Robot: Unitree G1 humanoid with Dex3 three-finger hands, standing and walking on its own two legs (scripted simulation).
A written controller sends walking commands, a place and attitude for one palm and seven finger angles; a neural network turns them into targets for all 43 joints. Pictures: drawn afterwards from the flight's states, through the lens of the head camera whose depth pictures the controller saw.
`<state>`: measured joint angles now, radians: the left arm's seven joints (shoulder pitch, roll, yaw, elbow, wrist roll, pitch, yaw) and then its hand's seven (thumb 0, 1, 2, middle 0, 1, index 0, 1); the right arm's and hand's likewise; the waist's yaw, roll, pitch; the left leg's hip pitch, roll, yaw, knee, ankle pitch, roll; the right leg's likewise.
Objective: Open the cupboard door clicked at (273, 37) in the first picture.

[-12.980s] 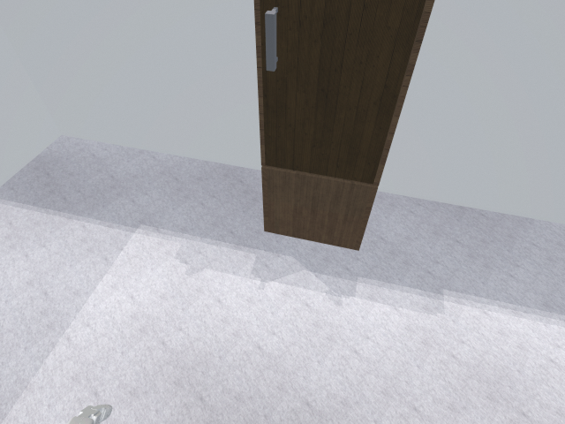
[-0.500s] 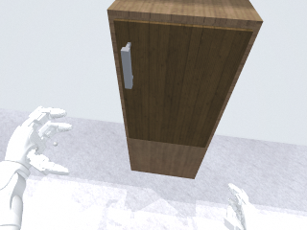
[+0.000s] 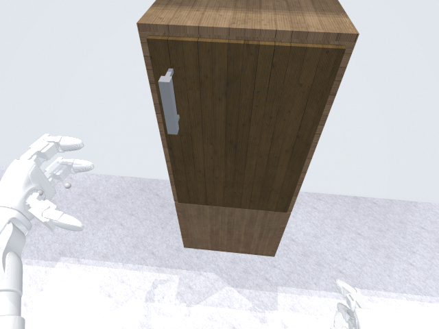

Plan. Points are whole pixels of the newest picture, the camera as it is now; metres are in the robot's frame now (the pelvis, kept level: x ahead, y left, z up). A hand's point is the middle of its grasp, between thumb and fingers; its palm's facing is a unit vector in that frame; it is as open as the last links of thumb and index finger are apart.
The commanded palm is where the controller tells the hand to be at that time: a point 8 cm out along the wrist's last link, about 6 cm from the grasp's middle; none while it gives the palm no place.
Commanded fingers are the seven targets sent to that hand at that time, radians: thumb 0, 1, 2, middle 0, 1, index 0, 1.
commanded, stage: raise the hand with hooked fingers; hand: left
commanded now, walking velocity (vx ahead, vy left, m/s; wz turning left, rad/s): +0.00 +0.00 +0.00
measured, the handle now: (171, 102) +0.56 +0.16 +0.12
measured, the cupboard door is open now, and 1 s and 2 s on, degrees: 0 0 0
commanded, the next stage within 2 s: move the hooked fingers beside the handle in 0.26 s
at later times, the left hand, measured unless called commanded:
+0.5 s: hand (78, 183) +0.30 +0.26 +0.14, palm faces +0.04 -1.00 -0.02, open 14.0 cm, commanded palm +0.28 +0.30 +0.14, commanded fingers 0.00 -0.50 0.30 -0.30 -1.20 -0.30 -1.20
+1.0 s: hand (106, 149) +0.39 +0.24 +0.13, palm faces -0.01 -1.00 +0.00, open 14.0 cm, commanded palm +0.36 +0.29 +0.13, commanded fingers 0.00 -0.50 0.30 -0.30 -1.20 -0.30 -1.20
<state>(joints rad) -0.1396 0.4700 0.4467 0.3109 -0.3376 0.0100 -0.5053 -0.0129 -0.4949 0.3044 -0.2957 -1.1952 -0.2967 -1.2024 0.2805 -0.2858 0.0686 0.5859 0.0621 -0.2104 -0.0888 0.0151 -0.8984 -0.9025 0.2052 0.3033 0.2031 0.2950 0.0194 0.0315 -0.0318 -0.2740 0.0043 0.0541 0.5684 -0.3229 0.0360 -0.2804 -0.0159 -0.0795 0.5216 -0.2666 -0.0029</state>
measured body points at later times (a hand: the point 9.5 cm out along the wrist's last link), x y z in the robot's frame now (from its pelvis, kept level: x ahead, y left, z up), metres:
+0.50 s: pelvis +0.00 -0.02 +0.00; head +0.00 -0.03 +0.45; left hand +0.29 +0.31 +0.14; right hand +0.17 -0.25 -0.08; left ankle -0.01 +0.09 -0.73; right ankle +0.00 -0.12 -0.73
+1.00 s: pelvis +0.00 -0.01 +0.00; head +0.03 -0.01 +0.44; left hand +0.38 +0.30 +0.14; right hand +0.10 -0.27 -0.10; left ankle -0.01 +0.09 -0.73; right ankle +0.00 -0.12 -0.73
